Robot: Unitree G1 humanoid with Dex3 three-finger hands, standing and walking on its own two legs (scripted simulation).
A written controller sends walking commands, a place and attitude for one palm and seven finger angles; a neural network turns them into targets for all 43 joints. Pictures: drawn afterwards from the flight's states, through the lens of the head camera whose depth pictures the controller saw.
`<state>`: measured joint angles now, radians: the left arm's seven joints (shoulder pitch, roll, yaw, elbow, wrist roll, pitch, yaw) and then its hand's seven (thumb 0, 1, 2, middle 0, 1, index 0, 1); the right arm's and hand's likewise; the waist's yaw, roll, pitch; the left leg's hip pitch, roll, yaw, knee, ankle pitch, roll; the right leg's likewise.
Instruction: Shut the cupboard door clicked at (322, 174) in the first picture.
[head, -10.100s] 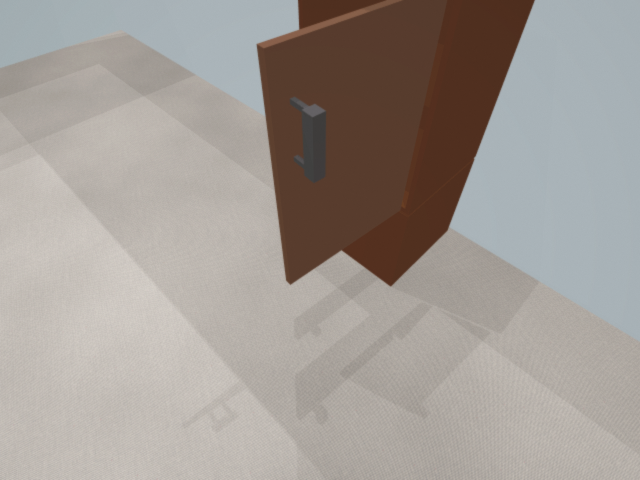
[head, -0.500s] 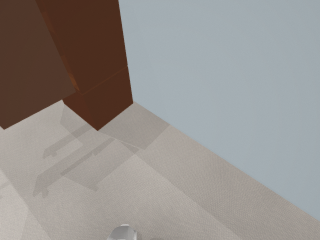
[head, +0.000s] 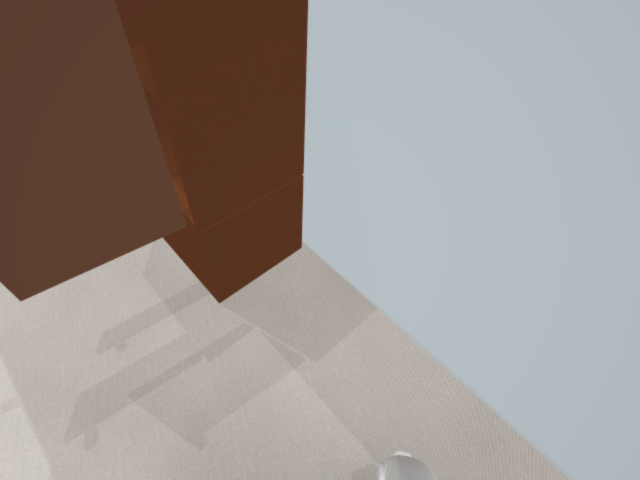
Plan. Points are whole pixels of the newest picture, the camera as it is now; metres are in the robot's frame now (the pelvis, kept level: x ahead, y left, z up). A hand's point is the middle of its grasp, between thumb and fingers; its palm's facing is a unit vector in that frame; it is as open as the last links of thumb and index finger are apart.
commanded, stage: turn to face it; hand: left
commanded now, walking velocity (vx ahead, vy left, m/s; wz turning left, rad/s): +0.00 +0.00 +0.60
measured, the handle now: out of the picture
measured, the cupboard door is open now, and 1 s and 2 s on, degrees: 84 84 84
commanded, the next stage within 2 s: take the last steps up to it in 1.14 s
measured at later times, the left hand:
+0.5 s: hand (199, 476) +0.15 +0.18 -0.18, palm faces +0.30 -0.93 -0.20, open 7.2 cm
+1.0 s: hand out of the picture +0.11 +0.22 -0.17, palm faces +0.48 -0.84 -0.26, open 7.4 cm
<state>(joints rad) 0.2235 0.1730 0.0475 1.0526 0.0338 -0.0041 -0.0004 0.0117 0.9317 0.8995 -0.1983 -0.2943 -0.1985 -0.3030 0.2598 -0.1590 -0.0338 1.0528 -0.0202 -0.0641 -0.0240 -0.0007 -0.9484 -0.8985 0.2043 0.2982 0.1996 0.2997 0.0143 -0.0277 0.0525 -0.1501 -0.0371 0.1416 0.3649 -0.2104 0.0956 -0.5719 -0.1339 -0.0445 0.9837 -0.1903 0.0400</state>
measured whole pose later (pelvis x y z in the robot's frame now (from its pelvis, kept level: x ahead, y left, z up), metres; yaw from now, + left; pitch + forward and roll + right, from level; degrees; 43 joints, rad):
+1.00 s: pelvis +0.13 -0.01 -0.01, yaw +29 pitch +0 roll +0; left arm 0.15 0.23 0.05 0.92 0.02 0.05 0.01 0.01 0.91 0.90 -0.20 -0.29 -0.20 -0.30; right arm 0.17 -0.19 -0.04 0.94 -0.03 0.05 0.01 0.01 -0.91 -0.90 0.21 0.30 0.20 0.30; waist -0.01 0.01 0.10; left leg -0.30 -0.04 -0.03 0.50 -0.21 0.04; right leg -0.37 -0.05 -0.02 0.80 -0.42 0.07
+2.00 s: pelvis +0.25 +0.07 -0.02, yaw +41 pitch -1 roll +1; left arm 0.11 0.14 0.04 0.98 0.02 -0.06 -0.01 0.00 0.91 0.90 -0.20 -0.29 -0.20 -0.30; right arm 0.39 -0.14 -0.04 1.17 -0.02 0.00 -0.02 0.01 -0.91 -0.90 0.20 0.30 0.20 0.30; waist -0.04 0.03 0.13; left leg -0.25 0.01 0.04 1.04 -0.47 0.02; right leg -0.32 -0.03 -0.15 0.62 -0.27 -0.07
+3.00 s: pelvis +0.31 +0.11 -0.01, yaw +39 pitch +0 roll +0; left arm 0.19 0.18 0.02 1.07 0.01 0.01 0.03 0.01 0.93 0.90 -0.20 -0.29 -0.20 -0.30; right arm 0.26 -0.16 -0.03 1.14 -0.02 0.02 -0.03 0.01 -0.91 -0.90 0.20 0.30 0.19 0.30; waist -0.01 -0.03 0.06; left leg -0.21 0.02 0.04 0.50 -0.28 0.00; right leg -0.19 -0.01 -0.07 0.49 -0.29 -0.01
